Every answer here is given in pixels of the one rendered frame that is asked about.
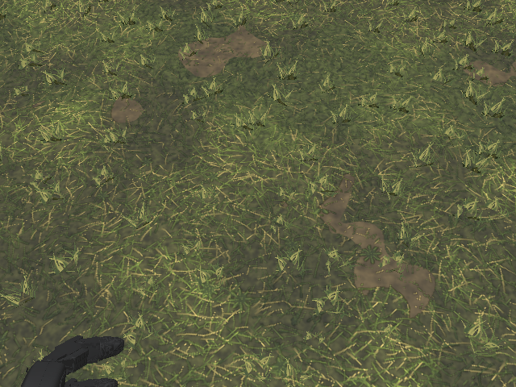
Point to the robot left hand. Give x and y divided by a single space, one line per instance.
70 356

